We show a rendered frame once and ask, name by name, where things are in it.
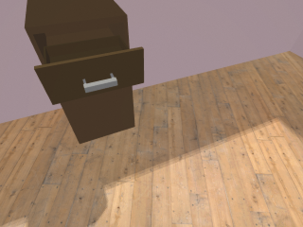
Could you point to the handle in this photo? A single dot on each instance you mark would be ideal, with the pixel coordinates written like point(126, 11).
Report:
point(101, 84)

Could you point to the drawer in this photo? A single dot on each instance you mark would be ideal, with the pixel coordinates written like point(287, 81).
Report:
point(67, 65)

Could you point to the cabinet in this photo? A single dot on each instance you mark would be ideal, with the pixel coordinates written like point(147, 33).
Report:
point(52, 22)

